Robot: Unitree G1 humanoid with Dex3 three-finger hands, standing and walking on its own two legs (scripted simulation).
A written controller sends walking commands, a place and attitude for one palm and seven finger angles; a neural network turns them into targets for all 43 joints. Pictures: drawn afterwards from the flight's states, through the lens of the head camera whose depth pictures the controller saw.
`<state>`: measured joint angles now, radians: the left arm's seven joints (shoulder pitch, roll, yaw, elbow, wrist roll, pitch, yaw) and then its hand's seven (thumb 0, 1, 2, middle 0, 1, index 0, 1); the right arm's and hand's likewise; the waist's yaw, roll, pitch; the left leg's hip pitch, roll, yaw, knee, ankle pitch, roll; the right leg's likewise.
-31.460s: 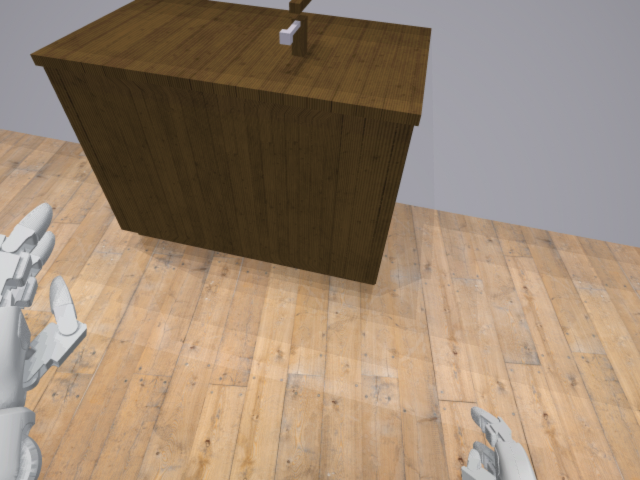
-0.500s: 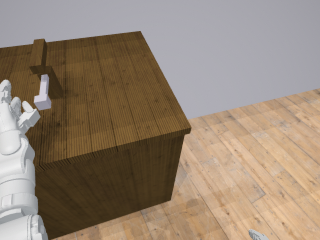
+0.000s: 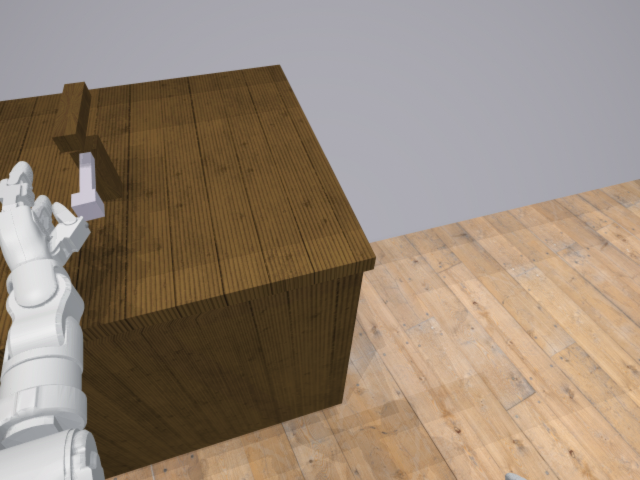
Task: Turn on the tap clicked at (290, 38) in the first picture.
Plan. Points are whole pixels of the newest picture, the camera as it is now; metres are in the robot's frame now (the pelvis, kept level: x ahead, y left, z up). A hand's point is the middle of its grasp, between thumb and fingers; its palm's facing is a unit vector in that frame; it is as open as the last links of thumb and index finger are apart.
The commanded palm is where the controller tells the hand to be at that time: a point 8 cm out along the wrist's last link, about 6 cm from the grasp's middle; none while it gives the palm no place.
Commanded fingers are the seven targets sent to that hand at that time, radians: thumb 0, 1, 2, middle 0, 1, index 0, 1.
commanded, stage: push the lever round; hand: left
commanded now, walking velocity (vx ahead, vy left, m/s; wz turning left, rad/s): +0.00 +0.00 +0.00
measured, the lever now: (88, 205) +0.42 +0.31 +0.12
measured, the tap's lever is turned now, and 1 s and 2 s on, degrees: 5 36 58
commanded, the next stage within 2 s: none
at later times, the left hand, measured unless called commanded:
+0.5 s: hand (116, 216) +0.41 +0.27 +0.12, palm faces +0.64 -0.77 -0.06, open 7.6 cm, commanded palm +0.36 +0.30 +0.12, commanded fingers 0.00 0.90 0.90 -0.15 -0.15 -0.15 -0.15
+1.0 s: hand (150, 201) +0.43 +0.24 +0.12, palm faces +0.72 -0.69 -0.07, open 7.5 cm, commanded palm +0.38 +0.26 +0.12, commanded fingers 0.00 0.90 0.90 -0.15 -0.15 -0.15 -0.15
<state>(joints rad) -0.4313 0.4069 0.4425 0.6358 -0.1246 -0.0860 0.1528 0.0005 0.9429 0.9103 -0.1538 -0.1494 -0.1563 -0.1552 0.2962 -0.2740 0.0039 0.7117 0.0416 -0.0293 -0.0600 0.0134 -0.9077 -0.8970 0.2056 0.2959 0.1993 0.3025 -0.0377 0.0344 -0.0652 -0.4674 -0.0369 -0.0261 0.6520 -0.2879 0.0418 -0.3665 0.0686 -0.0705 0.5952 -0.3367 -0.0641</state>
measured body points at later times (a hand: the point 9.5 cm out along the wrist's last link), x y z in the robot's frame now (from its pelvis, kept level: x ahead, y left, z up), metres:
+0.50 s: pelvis +0.00 +0.00 +0.00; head +0.02 -0.01 +0.45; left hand +0.37 +0.31 +0.12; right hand +0.10 -0.26 -0.12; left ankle +0.02 +0.09 -0.72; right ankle -0.02 -0.08 -0.72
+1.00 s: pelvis +0.00 +0.00 -0.01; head +0.02 -0.01 +0.44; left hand +0.39 +0.27 +0.12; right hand +0.08 -0.26 -0.13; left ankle +0.02 +0.09 -0.72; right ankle -0.02 -0.08 -0.72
